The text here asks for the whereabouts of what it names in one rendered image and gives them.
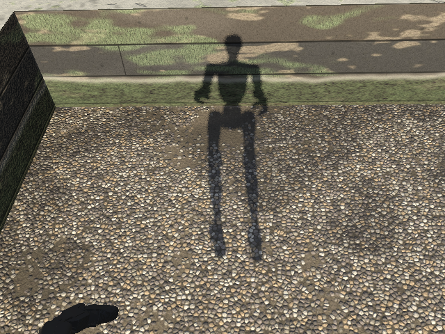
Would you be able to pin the left robot hand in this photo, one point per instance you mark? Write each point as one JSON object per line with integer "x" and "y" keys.
{"x": 79, "y": 317}

